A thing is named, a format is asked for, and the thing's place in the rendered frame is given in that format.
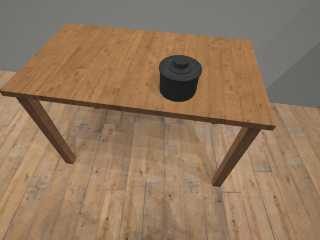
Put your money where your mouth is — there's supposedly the pot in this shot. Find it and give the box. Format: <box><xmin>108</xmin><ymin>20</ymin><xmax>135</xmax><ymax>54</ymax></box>
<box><xmin>160</xmin><ymin>73</ymin><xmax>199</xmax><ymax>102</ymax></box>

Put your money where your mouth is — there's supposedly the knob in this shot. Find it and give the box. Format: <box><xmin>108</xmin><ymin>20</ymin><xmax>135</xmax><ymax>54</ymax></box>
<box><xmin>174</xmin><ymin>56</ymin><xmax>189</xmax><ymax>69</ymax></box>

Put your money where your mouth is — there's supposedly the lid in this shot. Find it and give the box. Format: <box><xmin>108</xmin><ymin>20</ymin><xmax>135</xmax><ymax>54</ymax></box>
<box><xmin>159</xmin><ymin>55</ymin><xmax>202</xmax><ymax>83</ymax></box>

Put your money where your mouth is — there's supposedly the table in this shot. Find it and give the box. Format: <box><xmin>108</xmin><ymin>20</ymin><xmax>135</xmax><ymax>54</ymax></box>
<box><xmin>0</xmin><ymin>23</ymin><xmax>277</xmax><ymax>187</ymax></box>

